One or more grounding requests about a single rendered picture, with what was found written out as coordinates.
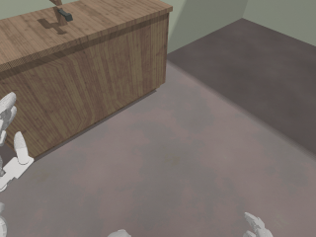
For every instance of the counter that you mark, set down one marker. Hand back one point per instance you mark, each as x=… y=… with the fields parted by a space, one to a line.
x=68 y=76

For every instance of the robot right hand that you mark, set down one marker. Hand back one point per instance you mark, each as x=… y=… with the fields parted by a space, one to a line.
x=257 y=225

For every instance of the tap lever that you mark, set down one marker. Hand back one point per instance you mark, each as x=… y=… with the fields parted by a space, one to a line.
x=67 y=16

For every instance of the robot left hand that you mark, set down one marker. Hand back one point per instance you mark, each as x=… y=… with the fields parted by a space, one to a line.
x=17 y=167

